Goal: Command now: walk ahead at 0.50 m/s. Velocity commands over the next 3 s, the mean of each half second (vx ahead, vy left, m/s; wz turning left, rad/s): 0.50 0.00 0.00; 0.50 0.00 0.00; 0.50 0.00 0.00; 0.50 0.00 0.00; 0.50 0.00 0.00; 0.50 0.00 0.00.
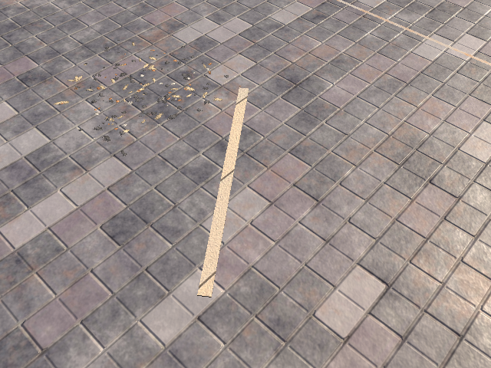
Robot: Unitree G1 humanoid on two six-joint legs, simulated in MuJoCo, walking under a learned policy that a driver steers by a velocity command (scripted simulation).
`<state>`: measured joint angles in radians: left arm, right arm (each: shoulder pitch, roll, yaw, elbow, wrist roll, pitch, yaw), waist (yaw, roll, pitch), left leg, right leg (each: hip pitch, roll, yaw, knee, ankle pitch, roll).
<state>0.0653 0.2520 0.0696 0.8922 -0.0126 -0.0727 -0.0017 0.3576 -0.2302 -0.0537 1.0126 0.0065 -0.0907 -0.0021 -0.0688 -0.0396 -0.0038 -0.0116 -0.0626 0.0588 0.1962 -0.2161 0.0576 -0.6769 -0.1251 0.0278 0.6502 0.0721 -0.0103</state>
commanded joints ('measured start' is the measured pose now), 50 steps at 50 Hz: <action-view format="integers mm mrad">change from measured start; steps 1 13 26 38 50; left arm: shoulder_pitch -138 162 287 314 38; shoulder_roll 39 111 140 108 55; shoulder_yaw -4 19 19 4 17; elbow -86 -11 64 54 -24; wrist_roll -6 12 2 -20 6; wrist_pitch -16 -26 -27 -42 -4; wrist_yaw -16 -23 10 1 9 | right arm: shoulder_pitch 48 -103 -362 38 -66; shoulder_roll -164 -147 -61 -211 -153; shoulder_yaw -32 -25 -18 -60 -33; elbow -17 -85 -165 -80 -70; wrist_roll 7 30 7 10 -6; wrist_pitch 0 -34 8 -6 -14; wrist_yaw -7 -1 8 28 -4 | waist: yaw -13 126 122 -43 50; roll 92 -22 -18 251 96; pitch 89 -82 66 -284 38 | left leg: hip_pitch -7 -716 -634 347 -132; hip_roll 281 169 171 433 262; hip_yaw -120 -121 -62 -706 -155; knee -57 1071 435 105 -88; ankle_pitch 233 -153 326 -125 234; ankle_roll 140 2 -53 238 151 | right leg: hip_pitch -10 700 554 -71 -18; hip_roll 29 -171 -67 123 -19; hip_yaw -29 341 24 86 9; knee -83 -402 -546 694 134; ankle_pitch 13 -248 -88 -626 -37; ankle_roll -6 -232 -185 -29 6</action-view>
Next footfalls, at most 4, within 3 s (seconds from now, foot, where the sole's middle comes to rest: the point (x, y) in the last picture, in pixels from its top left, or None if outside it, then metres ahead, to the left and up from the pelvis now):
0.16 right None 0.28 -0.15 -0.78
0.70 left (201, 341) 0.58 0.10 -0.78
1.26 right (275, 242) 0.90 -0.14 -0.78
1.80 left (199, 174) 1.21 0.10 -0.78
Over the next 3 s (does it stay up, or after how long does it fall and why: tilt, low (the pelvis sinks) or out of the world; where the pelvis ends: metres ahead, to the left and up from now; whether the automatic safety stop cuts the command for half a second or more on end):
stays up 1.72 0.01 -0.02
